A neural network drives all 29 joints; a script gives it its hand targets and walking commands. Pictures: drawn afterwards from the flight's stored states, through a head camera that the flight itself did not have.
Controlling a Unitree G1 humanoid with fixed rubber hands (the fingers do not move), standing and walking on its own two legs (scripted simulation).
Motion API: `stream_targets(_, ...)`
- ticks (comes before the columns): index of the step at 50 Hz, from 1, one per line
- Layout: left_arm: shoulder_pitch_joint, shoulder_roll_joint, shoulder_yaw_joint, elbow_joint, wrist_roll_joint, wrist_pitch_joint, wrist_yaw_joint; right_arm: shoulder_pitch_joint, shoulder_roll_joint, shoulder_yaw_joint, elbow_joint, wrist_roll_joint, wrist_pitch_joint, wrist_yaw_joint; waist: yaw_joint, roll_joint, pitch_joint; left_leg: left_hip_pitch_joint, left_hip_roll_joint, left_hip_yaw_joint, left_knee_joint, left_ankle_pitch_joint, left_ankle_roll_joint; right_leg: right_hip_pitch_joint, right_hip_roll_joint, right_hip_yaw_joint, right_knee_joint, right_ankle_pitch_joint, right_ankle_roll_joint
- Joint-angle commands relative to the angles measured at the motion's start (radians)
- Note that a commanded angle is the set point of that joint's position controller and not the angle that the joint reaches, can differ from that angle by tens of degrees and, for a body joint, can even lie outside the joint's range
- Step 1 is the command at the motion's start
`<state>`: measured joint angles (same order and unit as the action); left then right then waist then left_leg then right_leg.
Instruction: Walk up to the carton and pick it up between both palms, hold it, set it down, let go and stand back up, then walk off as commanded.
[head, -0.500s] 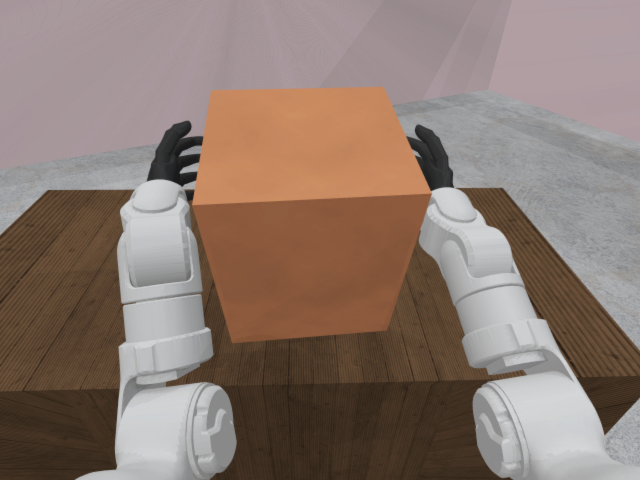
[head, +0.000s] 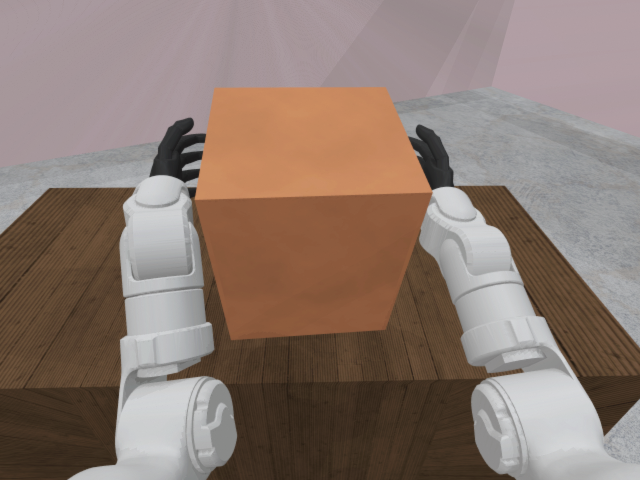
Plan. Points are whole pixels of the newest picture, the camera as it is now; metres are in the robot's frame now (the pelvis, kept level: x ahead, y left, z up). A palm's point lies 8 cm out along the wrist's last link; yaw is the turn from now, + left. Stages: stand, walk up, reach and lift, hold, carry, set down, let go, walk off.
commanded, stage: hold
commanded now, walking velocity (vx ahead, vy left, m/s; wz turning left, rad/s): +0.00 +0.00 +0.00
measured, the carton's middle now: (306, 217) +0.39 +0.01 +0.20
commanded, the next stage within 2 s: set down in 1.02 s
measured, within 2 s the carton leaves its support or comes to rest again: neither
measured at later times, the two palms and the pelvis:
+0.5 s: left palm (167, 189) +0.36 +0.16 +0.26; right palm (430, 192) +0.37 -0.14 +0.24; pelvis +0.01 +0.00 +0.00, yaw +0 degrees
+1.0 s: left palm (171, 187) +0.36 +0.16 +0.27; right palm (436, 193) +0.36 -0.14 +0.24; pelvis +0.00 +0.00 +0.00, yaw +0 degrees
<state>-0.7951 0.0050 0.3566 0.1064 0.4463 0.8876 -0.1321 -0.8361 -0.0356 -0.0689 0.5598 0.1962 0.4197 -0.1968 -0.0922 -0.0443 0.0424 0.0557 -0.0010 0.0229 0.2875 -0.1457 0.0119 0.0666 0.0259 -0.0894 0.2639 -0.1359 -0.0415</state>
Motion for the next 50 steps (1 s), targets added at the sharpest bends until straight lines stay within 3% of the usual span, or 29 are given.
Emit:
stream_targets(1,-0.497,-0.432,-0.345,-0.021,-0.163,-0.041,-0.134,-0.712,0.461,0.293,-0.235,0.084,-0.046,0.103,0.005,0.042,-0.279,-0.066,-0.034,0.052,-0.053,0.1,0.007,0.122,0.005,0.01,-0.017,0.099,0.081)
stream_targets(2,-0.487,-0.442,-0.353,-0.013,-0.182,-0.039,-0.136,-0.69,0.429,0.276,-0.218,0.085,-0.048,0.101,-0.022,0.042,-0.285,-0.071,-0.017,0.027,-0.05,0.09,0.0,0.136,0.015,0.019,-0.013,0.102,0.067)
stream_targets(3,-0.489,-0.445,-0.352,-0.033,-0.176,-0.045,-0.137,-0.715,0.488,0.326,-0.272,0.099,-0.049,0.097,0.001,0.014,-0.332,-0.051,-0.034,0.039,-0.029,0.088,0.022,0.144,0.012,0.016,-0.014,0.112,0.08)
stream_targets(4,-0.489,-0.422,-0.337,-0.027,-0.179,-0.044,-0.142,-0.68,0.48,0.313,-0.25,0.1,-0.038,0.094,-0.011,0.018,-0.304,-0.057,-0.032,0.046,-0.039,0.075,0.02,0.131,0.004,0.022,-0.015,0.11,0.078)
stream_targets(6,-0.513,-0.422,-0.35,-0.043,-0.181,-0.049,-0.131,-0.714,0.467,0.32,-0.25,0.119,-0.041,0.099,0.008,0.057,-0.342,-0.066,-0.034,0.03,-0.026,0.133,0.007,0.14,0.01,0.025,-0.002,0.136,0.073)
stream_targets(7,-0.476,-0.448,-0.357,-0.03,-0.187,-0.044,-0.127,-0.68,0.466,0.311,-0.226,0.102,-0.034,0.094,-0.022,0.056,-0.285,-0.071,-0.032,0.033,-0.036,0.109,0.005,0.133,0.005,0.026,-0.01,0.15,0.074)
stream_targets(8,-0.457,-0.413,-0.321,0.013,-0.153,-0.035,-0.142,-0.678,0.46,0.312,-0.221,0.091,-0.03,0.092,0.003,0.029,-0.256,-0.073,-0.037,0.042,-0.045,0.096,0.013,0.134,0.003,0.023,-0.022,0.114,0.073)
stream_targets(11,-0.447,-0.449,-0.39,-0.081,-0.182,-0.039,-0.139,-0.649,0.454,0.346,-0.271,0.135,-0.035,0.084,-0.03,0.082,-0.323,-0.023,-0.034,0.029,-0.003,0.218,-0.016,0.171,0.018,0.026,-0.001,0.228,0.069)
stream_targets(12,-0.462,-0.424,-0.383,-0.09,-0.203,-0.038,-0.139,-0.67,0.456,0.35,-0.304,0.135,-0.034,0.083,-0.031,0.046,-0.358,-0.019,-0.04,0.045,-0.013,0.19,-0.006,0.161,0.016,0.017,-0.001,0.222,0.081)
stream_targets(13,-0.471,-0.43,-0.382,-0.072,-0.202,-0.039,-0.135,-0.67,0.449,0.333,-0.27,0.125,-0.033,0.086,-0.028,0.054,-0.326,-0.031,-0.034,0.036,-0.028,0.17,-0.012,0.159,0.019,0.014,-0.009,0.169,0.073)
stream_targets(14,-0.442,-0.406,-0.354,-0.075,-0.171,-0.034,-0.133,-0.686,0.474,0.374,-0.321,0.13,-0.038,0.089,0.019,0.019,-0.32,-0.052,-0.037,0.034,-0.024,0.197,0.009,0.173,0.017,0.011,-0.003,0.188,0.078)
stream_targets(16,-0.482,-0.453,-0.407,-0.125,-0.2,-0.036,-0.125,-0.702,0.486,0.377,-0.351,0.151,-0.047,0.086,-0.003,0.072,-0.379,-0.039,-0.041,0.034,-0.005,0.217,-0.01,0.189,0.022,0.014,0.008,0.206,0.071)
stream_targets(17,-0.447,-0.471,-0.436,-0.148,-0.198,-0.029,-0.124,-0.615,0.422,0.333,-0.26,0.142,-0.031,0.086,-0.04,0.123,-0.314,-0.009,-0.023,0.031,-0.018,0.252,-0.043,0.147,0.033,0.011,0.005,0.215,0.059)
stream_targets(19,-0.461,-0.444,-0.385,-0.101,-0.189,-0.03,-0.134,-0.645,0.437,0.338,-0.279,0.125,-0.034,0.1,-0.003,0.034,-0.263,-0.048,-0.02,0.03,-0.046,0.132,-0.013,0.115,0.032,0.006,-0.018,0.082,0.063)
stream_targets(20,-0.465,-0.433,-0.372,-0.056,-0.187,-0.03,-0.134,-0.696,0.442,0.343,-0.301,0.123,-0.038,0.095,-0.013,0.032,-0.281,-0.073,-0.03,0.036,-0.04,0.091,-0.005,0.144,0.028,0.005,-0.018,0.073,0.067)
stream_targets(21,-0.479,-0.448,-0.38,-0.076,-0.202,-0.039,-0.127,-0.717,0.478,0.348,-0.312,0.119,-0.042,0.099,0.015,0.031,-0.28,-0.087,-0.03,0.039,-0.051,0.082,0.005,0.145,0.018,0.008,-0.014,0.064,0.075)
stream_targets(25,-0.433,-0.423,-0.37,-0.054,-0.179,-0.024,-0.131,-0.666,0.442,0.327,-0.264,0.107,-0.032,0.094,-0.024,0.04,-0.272,-0.043,-0.026,0.037,-0.032,0.142,-0.001,0.132,0.014,0.015,-0.019,0.129,0.073)
stream_targets(28,-0.455,-0.419,-0.352,-0.03,-0.172,-0.019,-0.141,-0.706,0.451,0.32,-0.278,0.108,-0.026,0.089,-0.017,0.011,-0.263,-0.057,-0.027,0.034,-0.039,0.118,0.01,0.134,0.006,0.018,-0.026,0.113,0.078)
stream_targets(29,-0.486,-0.42,-0.367,-0.077,-0.181,-0.03,-0.14,-0.668,0.454,0.318,-0.261,0.115,-0.023,0.094,-0.012,0.059,-0.299,-0.046,-0.027,0.04,-0.034,0.145,-0.001,0.133,0.01,0.016,-0.009,0.139,0.072)
stream_targets(31,-0.466,-0.443,-0.37,-0.091,-0.17,-0.029,-0.139,-0.668,0.442,0.329,-0.262,0.121,-0.033,0.098,-0.008,0.062,-0.307,-0.032,-0.027,0.041,-0.038,0.182,-0.013,0.152,0.021,0.003,-0.003,0.144,0.07)
stream_targets(35,-0.471,-0.466,-0.423,-0.099,-0.195,-0.032,-0.129,-0.648,0.403,0.313,-0.248,0.13,-0.032,0.102,-0.042,0.121,-0.318,-0.042,-0.006,0.022,-0.033,0.182,-0.043,0.145,0.037,0.016,0.002,0.155,0.051)
stream_targets(37,-0.452,-0.459,-0.396,-0.098,-0.188,-0.029,-0.122,-0.692,0.442,0.341,-0.293,0.132,-0.041,0.105,0.0,0.073,-0.31,-0.052,-0.023,0.035,-0.029,0.193,-0.02,0.153,0.032,0.006,-0.001,0.142,0.066)
stream_targets(39,-0.477,-0.461,-0.41,-0.095,-0.215,-0.038,-0.118,-0.69,0.422,0.327,-0.292,0.126,-0.044,0.106,-0.036,0.075,-0.314,-0.061,-0.011,0.021,-0.043,0.148,-0.025,0.154,0.035,-0.002,-0.005,0.132,0.062)
stream_targets(40,-0.473,-0.436,-0.362,-0.076,-0.186,-0.042,-0.121,-0.679,0.462,0.337,-0.271,0.12,-0.042,0.112,0.011,0.031,-0.297,-0.072,-0.021,0.032,-0.048,0.111,0.006,0.139,0.027,0.001,-0.009,0.085,0.07)
stream_targets(42,-0.502,-0.454,-0.406,-0.105,-0.186,-0.039,-0.116,-0.67,0.442,0.317,-0.225,0.116,-0.037,0.112,-0.031,0.081,-0.283,-0.076,-0.015,0.035,-0.047,0.086,-0.016,0.14,0.028,0.006,-0.009,0.077,0.064)
stream_targets(43,-0.456,-0.439,-0.355,-0.038,-0.164,-0.029,-0.131,-0.671,0.446,0.31,-0.242,0.1,-0.034,0.115,0.006,0.058,-0.238,-0.098,-0.022,0.038,-0.058,0.062,-0.003,0.136,0.021,0.008,-0.012,0.061,0.063)
stream_targets(44,-0.434,-0.456,-0.371,-0.021,-0.172,-0.02,-0.137,-0.684,0.429,0.29,-0.248,0.088,-0.032,0.108,-0.018,0.05,-0.22,-0.091,-0.015,0.036,-0.07,0.047,-0.004,0.122,0.017,0.012,-0.028,0.05,0.063)
stream_targets(49,-0.516,-0.415,-0.33,-0.027,-0.164,-0.04,-0.133,-0.726,0.48,0.309,-0.25,0.097,-0.039,0.113,0.018,0.037,-0.277,-0.102,-0.032,0.045,-0.061,0.026,0.021,0.124,0.009,0.01,-0.016,0.038,0.076)
stream_targets(50,-0.487,-0.42,-0.323,-0.023,-0.16,-0.041,-0.13,-0.751,0.494,0.33,-0.291,0.098,-0.049,0.107,0.032,-0.006,-0.312,-0.063,-0.039,0.049,-0.049,0.066,0.032,0.138,0.011,0.007,-0.022,0.064,0.082)
